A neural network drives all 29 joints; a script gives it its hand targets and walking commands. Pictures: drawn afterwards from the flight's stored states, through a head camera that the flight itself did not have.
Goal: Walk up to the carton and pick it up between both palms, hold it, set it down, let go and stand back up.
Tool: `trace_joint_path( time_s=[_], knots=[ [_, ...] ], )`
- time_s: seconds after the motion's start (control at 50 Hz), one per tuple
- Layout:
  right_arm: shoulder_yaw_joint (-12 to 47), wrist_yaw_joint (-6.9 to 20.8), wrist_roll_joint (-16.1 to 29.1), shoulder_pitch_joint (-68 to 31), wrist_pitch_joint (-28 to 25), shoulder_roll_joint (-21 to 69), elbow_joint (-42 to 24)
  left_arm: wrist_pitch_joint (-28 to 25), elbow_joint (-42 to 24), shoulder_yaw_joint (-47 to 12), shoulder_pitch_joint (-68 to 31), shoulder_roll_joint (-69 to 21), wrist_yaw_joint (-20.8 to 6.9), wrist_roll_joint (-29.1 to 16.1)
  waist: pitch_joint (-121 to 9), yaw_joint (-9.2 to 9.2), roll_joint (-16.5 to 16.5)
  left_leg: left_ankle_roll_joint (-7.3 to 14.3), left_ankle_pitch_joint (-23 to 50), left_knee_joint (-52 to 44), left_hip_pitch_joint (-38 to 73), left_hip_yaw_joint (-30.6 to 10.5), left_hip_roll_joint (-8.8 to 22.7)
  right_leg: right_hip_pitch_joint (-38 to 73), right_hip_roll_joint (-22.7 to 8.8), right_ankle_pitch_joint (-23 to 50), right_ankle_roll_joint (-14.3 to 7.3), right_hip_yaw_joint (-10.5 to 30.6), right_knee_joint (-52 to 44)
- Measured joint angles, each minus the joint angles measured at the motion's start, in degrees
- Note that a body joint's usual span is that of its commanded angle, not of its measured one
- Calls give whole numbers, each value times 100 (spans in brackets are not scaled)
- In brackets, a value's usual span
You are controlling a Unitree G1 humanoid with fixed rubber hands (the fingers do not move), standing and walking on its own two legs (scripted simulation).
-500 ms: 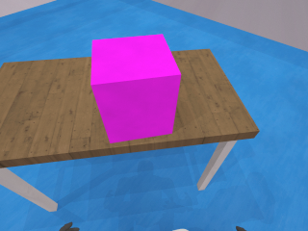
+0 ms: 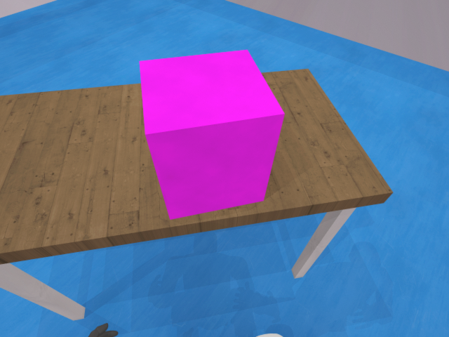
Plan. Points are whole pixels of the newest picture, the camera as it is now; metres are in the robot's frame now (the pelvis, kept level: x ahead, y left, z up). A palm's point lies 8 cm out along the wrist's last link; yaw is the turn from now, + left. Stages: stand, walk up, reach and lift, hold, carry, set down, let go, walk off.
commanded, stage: walk up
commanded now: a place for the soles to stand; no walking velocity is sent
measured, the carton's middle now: (207, 137) +0.46 +0.02 +0.08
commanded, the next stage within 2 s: none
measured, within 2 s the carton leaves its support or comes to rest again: neither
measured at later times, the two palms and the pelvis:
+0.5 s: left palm out of the picture +0.14 +0.27 -0.10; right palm out of the picture +0.04 -0.20 -0.11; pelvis +0.01 +0.04 +0.01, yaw +3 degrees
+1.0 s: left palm out of the picture +0.01 +0.27 -0.11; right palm out of the picture +0.07 -0.22 -0.10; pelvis -0.01 +0.02 +0.02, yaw +9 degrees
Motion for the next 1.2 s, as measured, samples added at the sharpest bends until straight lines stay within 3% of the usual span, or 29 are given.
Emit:
trace_joint_path(
  time_s=[0.06, 0.1, 0.14, 0.18, 0.24, 0.32, 0.36, 0.42, 0.52, 0.78, 1.2],
  knots=[
    [-32, 0, -28, -61, 73, -17, -77, 1, -91, -6, -96, -29, 60, 37, 53, 82, -10, -58, -469, 288, -263, -318, -135, -53, -57, -95, 35, 42, 130],
    [-64, 8, -24, -152, 4, -1, -119, 71, -46, -25, -151, 2, 90, 49, 120, 91, -92, 20, 79, -95, -198, -290, -212, -63, -151, -163, 133, 126, 242],
    [-76, 12, -24, -220, -128, 47, -139, 187, 109, -34, -191, 44, 110, 18, 132, 87, -223, 186, 159, -230, -59, -137, -351, -162, -249, -337, 107, 211, 538],
    [-89, -14, -27, -221, -186, 94, -181, 286, 214, -41, -205, 60, 171, 16, 106, -1, -230, 285, 114, -373, 72, -126, -395, -252, -257, -801, 103, 37, 927],
    [-69, -91, -56, -159, -175, 212, -254, 294, 297, -35, -325, 113, 187, -3, 158, -73, -304, 315, 199, -631, 268, -130, -463, -288, -322, -827, 72, -307, 1013],
    [-13, -128, -9, 8, -111, 312, -285, 216, 312, -50, -643, 114, 141, -6, 281, -74, -386, 311, 270, -748, 340, -176, -593, -77, -415, -12, -27, -636, -21],
    [9, -111, 70, 36, -76, 261, -202, 160, 380, -75, -827, 1, 125, 13, 367, -77, -209, 289, 236, -667, 331, -293, -522, 68, -355, 577, -70, -762, -308],
    [1, -108, 97, 91, -58, 260, -149, 135, 430, -144, -952, -68, 64, -54, 302, -68, -104, 177, 296, -755, 316, -395, -515, 117, -363, 518, -70, -865, -444],
    [-37, -73, 77, 74, -130, 313, -91, 199, 605, -173, -1078, -40, 62, -112, 197, -54, -192, 296, 499, -1066, 439, -511, -643, 222, -488, 539, -38, -967, -589],
    [-138, -100, 45, -26, -253, 270, -17, 149, 1203, -133, -884, 63, 54, -101, 43, 76, -269, 234, 930, -1580, 555, -849, -730, 457, -591, 822, -89, -1297, -1085],
    [-165, -82, 32, -126, -197, 319, 265, 126, 1420, -74, -263, 115, 28, -110, 34, 197, -169, 39, 898, -1046, -7, -1382, -670, 235, -568, 756, -328, -1859, -893]
  ],
)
